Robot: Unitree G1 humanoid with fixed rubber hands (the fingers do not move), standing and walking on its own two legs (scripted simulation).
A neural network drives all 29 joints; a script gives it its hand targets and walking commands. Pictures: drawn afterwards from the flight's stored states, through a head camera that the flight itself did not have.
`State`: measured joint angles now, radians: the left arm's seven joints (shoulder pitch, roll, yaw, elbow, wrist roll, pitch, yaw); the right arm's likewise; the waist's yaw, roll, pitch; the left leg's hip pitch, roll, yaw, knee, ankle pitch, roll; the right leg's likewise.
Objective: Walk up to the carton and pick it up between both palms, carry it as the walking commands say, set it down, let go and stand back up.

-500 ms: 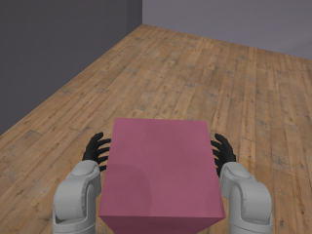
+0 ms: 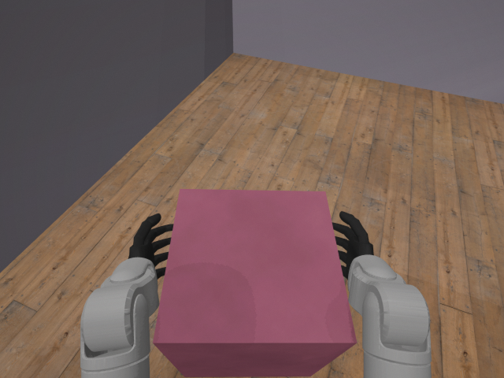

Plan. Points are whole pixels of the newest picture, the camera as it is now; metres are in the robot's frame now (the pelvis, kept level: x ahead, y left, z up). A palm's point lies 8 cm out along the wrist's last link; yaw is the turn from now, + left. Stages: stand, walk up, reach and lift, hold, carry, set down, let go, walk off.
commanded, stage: carry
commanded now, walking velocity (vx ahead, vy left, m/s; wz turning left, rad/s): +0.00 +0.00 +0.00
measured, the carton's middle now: (250, 290) +0.26 +0.00 +0.02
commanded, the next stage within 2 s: none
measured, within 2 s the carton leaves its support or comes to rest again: neither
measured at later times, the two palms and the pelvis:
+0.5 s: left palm (186, 144) +0.51 +0.12 +0.11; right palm (341, 147) +0.52 -0.18 +0.10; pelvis +0.25 -0.03 +0.02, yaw +1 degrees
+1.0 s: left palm (176, 148) +0.52 +0.14 +0.10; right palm (328, 143) +0.53 -0.16 +0.10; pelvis +0.26 -0.02 +0.01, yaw +2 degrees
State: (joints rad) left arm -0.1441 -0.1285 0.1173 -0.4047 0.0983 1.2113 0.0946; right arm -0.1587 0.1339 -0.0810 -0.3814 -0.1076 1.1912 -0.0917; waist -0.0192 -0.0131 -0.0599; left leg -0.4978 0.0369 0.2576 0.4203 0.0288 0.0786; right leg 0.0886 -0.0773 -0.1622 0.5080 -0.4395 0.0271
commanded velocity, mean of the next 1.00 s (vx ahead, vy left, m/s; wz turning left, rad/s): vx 0.00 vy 0.00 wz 0.00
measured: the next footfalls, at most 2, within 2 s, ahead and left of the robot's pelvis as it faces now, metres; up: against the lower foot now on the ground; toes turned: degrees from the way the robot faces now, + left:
right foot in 0.34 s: +0.33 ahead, -0.11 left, +0.00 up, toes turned +18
